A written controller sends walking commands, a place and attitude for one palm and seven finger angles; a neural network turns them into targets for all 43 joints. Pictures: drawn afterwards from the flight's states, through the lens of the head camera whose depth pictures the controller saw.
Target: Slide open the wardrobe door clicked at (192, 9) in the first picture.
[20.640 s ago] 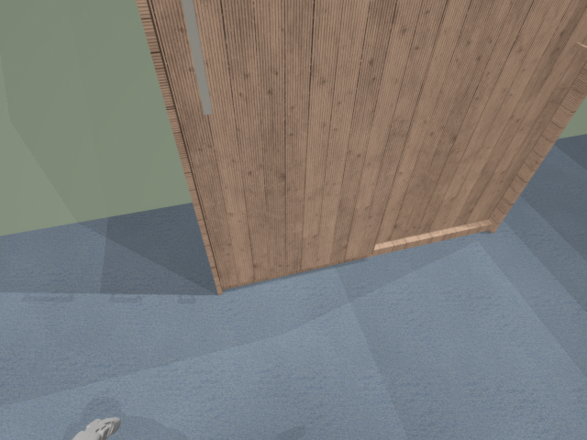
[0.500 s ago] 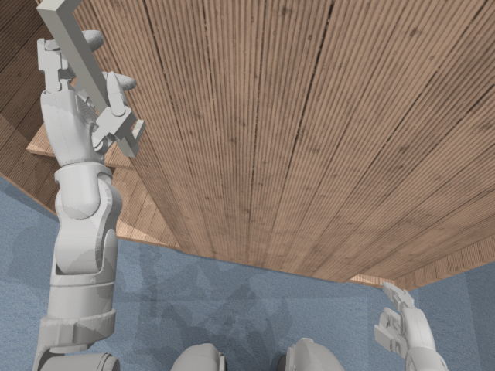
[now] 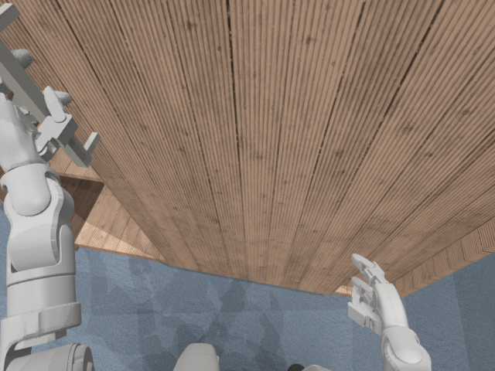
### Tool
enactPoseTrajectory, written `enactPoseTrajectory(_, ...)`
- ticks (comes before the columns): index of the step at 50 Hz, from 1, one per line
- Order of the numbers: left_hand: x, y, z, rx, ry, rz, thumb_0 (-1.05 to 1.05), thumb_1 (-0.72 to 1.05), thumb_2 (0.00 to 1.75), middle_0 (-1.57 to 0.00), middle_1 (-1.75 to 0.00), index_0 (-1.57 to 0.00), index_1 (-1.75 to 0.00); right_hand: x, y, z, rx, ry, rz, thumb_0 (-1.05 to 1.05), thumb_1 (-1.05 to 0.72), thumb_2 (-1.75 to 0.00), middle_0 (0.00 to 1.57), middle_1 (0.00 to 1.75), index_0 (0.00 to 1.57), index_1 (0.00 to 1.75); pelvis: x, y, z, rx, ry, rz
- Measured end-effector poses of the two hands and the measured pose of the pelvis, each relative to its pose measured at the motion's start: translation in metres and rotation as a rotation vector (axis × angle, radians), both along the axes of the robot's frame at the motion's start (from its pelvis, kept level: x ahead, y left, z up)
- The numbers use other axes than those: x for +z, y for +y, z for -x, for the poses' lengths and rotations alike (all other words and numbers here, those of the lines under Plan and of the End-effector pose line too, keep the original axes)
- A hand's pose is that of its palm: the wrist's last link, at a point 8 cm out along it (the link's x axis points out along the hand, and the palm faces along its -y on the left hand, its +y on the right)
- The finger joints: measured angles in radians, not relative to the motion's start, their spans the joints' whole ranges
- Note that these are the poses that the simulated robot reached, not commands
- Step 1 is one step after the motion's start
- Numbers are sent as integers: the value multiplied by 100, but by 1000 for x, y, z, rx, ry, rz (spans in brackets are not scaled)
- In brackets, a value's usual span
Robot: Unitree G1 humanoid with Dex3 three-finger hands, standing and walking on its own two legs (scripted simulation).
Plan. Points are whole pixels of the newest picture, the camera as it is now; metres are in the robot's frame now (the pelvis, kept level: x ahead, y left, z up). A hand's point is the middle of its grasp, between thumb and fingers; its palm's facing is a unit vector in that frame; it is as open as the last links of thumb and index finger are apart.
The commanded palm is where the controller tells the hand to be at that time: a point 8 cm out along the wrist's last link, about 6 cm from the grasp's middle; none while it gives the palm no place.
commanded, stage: step sideways, sliding the door along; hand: left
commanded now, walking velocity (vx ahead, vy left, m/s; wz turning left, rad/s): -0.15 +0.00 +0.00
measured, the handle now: (51, 100) +0.39 +0.35 +0.18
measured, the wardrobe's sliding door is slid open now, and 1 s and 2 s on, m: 0.43 0.43 0.43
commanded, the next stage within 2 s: stop walking and hold the door there in 0.20 s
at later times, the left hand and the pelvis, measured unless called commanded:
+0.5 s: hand (47, 126) +0.34 +0.32 +0.19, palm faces +0.37 -0.91 -0.19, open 7.0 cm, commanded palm +0.30 +0.33 +0.15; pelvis +0.01 +0.07 +0.03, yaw -2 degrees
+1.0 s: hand (51, 127) +0.34 +0.32 +0.19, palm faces +0.39 -0.90 -0.19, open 7.0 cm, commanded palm +0.30 +0.34 +0.15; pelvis -0.02 +0.09 +0.01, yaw -7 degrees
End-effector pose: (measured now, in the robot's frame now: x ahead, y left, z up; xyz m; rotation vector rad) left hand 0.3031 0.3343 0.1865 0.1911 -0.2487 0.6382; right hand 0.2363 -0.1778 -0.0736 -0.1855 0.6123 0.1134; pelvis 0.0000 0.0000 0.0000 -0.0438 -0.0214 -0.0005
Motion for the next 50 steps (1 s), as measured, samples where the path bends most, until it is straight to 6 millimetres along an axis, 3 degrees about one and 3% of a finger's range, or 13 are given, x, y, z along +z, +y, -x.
enactPoseTrajectory(5, 1, -2, 2, 14, 20, 2, -3, 79, 86, -40, -141, 0, -126, -7, -37, 15, -131, 66, 98, 1, -91, -90, 20, 30, 20, 30, 6, 13, 1, 13, 35, -33)
enactPoseTrajectory(9, -3, 1, 2, -38, -40, 13, -2, 81, 86, -38, -141, -1, -118, -9, -43, 38, -171, 131, 197, 1, -91, -90, 20, 30, 20, 30, -2, 31, 0, 44, 38, 3)
enactPoseTrajectory(12, -5, 3, 3, -88, -67, 36, -2, 82, 86, -36, -141, -2, -112, -8, -28, 51, -168, 177, 199, 1, -91, -90, 19, 30, 19, 30, 0, 42, -1, 29, 15, 15)
enactPoseTrajectory(16, -3, 6, 4, -128, -66, 93, -1, 81, 86, -32, -141, -6, -111, 5, 12, 60, -107, 186, 149, 1, -91, -90, 19, 30, 19, 30, 14, 55, -4, 25, 6, 49)
enactPoseTrajectory(20, 0, 25, 5, -235, 10, -67, -6, 71, 84, -35, -141, -10, -117, 21, 42, 59, -125, 162, 96, 1, -91, -90, 20, 30, 20, 30, 25, 62, -8, -10, 22, 67)
enactPoseTrajectory(27, 8, 27, 7, -260, 96, -43, -4, 70, 82, -40, -140, -13, -125, 37, 61, 56, -132, 72, 37, 1, -90, -90, 20, 30, 20, 30, 33, 75, -4, -45, 9, 72)
enactPoseTrajectory(33, 8, 25, 8, -248, 112, -61, -4, 72, 81, -39, -138, -10, -127, 33, 47, 63, -172, 31, 42, 1, -90, -90, 20, 30, 20, 30, 25, 78, 2, -65, 18, 27)
enactPoseTrajectory(39, 8, 24, 8, -223, 114, -93, -6, 73, 80, -39, -136, -7, -126, 15, 19, 84, -236, 50, 66, 1, -90, -90, 20, 30, 20, 30, 12, 74, 10, -78, 28, -32)
enactPoseTrajectory(45, 4, 22, 7, -221, 75, -80, -6, 74, 82, -41, -137, -6, -123, 0, -9, 130, -354, 114, 125, 1, -90, -90, 20, 30, 20, 30, 4, 77, 20, -95, 15, -28)
enactPoseTrajectory(50, 4, 24, 7, -243, 65, -65, -6, 73, 83, -42, -139, -8, -122, -5, -15, 173, -432, 186, 174, 1, -91, -90, 20, 30, 20, 30, 5, 85, 25, -115, 1, -41)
